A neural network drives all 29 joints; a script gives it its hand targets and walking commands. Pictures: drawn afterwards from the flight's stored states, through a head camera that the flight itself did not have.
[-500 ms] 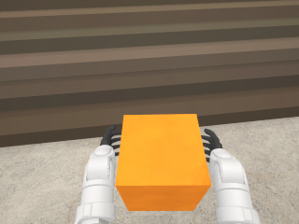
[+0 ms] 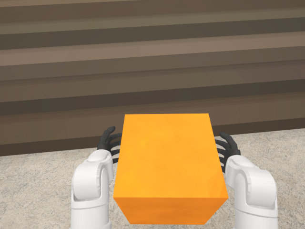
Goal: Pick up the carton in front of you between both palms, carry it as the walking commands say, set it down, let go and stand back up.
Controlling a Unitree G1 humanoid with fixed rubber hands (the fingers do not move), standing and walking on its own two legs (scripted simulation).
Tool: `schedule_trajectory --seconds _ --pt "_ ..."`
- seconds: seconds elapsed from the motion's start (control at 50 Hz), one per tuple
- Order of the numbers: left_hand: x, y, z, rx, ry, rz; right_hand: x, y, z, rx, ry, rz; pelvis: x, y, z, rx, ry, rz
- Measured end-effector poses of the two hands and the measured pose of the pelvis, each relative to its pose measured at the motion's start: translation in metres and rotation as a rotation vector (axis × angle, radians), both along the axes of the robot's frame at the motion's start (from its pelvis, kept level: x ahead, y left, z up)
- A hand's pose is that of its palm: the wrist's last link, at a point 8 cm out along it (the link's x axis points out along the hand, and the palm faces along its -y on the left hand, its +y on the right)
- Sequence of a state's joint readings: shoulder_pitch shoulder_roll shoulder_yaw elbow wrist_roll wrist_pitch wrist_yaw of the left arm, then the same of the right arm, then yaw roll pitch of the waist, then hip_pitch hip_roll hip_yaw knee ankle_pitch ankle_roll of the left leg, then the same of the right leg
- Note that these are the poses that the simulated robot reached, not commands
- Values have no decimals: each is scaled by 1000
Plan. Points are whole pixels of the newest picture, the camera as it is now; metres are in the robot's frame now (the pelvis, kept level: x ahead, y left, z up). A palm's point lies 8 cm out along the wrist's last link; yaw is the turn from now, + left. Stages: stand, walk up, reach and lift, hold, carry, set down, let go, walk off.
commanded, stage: carry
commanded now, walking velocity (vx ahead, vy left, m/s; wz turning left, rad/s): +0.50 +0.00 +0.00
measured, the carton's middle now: (166, 172) +0.27 -0.01 +0.01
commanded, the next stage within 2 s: none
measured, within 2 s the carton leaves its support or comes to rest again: neither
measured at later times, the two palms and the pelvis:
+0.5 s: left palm (107, 71) +0.61 +0.19 +0.11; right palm (190, 74) +0.58 -0.11 +0.11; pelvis +0.31 +0.06 +0.01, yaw -3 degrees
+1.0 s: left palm (122, 23) +0.99 +0.16 +0.14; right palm (183, 24) +0.99 -0.13 +0.13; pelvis +0.58 +0.01 +0.00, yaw -1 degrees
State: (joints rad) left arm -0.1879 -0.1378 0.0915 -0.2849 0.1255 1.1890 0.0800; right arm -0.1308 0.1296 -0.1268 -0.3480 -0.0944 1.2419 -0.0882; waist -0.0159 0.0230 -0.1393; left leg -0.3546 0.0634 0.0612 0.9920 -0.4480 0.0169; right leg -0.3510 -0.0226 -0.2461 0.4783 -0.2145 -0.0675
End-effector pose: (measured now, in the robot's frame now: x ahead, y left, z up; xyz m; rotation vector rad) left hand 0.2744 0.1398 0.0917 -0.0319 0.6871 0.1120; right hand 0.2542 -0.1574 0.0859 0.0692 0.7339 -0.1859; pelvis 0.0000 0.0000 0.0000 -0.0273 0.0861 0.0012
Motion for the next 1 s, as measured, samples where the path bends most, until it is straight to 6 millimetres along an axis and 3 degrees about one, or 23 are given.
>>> schedule_trajectory --seconds 0.08,0.16,0.24,0.34,0.4,0.56,0.64,0.72,0.78,0.84,1.0 --pt "34 10 9 -11 16 56 50 10 10 2 15 48 40 -2 10 20 5 -1" --pt "81 21 15 -16 9 82 104 20 17 1 8 71 89 3 15 35 9 -6" --pt "139 32 11 -19 -5 76 158 32 12 -4 -6 67 145 16 8 33 1 -7" --pt "223 49 -8 -42 -45 46 233 48 -1 -32 -45 40 223 39 -16 41 -21 -33" --pt "266 52 -10 -45 -16 17 267 52 -3 -33 -17 11 254 48 -11 34 -15 -52" --pt "382 45 42 -77 -130 -13 370 45 49 -13 -134 -57 345 55 14 6 5 -50" --pt "448 42 68 -41 -186 -18 442 43 73 -38 -186 -20 398 49 13 11 -2 -36" --pt "523 36 82 12 -183 -16 525 36 84 -63 -180 38 454 37 2 30 -15 -23" --pt "580 30 85 54 -166 -4 590 29 80 -67 -164 86 499 24 -16 43 -31 -9" --pt "627 26 77 99 -88 8 645 26 66 -49 -88 119 524 18 -20 27 -26 -10" --pt "714 25 52 33 26 55 734 24 47 0 26 77 576 13 -1 39 17 -13"
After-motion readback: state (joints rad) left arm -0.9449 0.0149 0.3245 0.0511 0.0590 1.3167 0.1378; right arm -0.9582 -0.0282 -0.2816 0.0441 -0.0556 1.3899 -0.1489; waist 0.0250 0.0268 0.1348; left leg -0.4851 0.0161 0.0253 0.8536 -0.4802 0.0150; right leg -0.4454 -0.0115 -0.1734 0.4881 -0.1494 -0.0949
